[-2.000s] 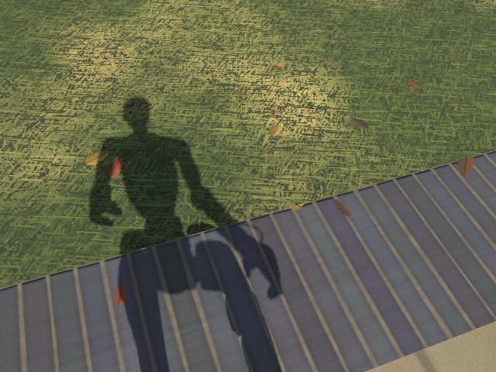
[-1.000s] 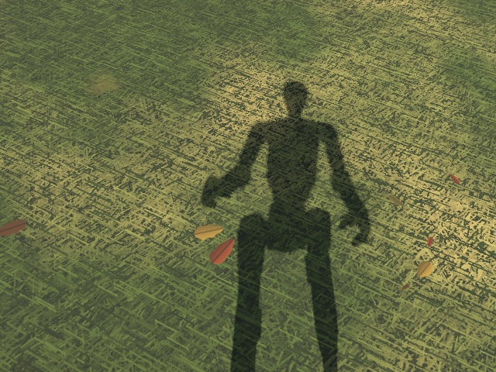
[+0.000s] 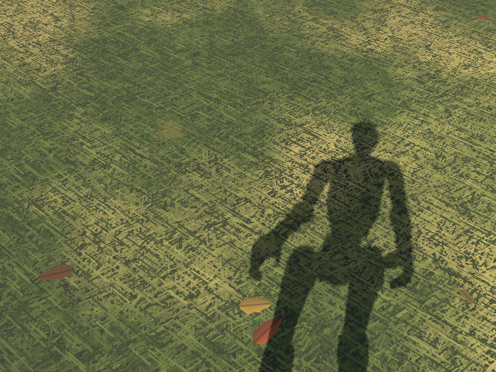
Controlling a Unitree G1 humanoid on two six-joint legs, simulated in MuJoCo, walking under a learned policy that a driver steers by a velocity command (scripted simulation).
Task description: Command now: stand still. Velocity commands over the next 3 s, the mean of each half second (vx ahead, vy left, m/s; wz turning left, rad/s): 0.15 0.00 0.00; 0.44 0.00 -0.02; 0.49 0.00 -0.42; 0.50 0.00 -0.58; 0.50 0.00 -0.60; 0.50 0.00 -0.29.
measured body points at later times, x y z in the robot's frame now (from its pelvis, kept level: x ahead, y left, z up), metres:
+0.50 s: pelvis +0.06 -0.03 -0.01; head +0.06 -0.04 +0.44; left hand +0.06 +0.24 -0.15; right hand +0.07 -0.30 -0.16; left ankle -0.03 +0.10 -0.70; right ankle +0.02 -0.12 -0.74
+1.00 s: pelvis +0.35 +0.04 -0.11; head +0.39 +0.04 +0.34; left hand +0.20 +0.29 -0.24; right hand +0.61 -0.16 -0.19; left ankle +0.51 +0.16 -0.84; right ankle +0.03 -0.12 -0.73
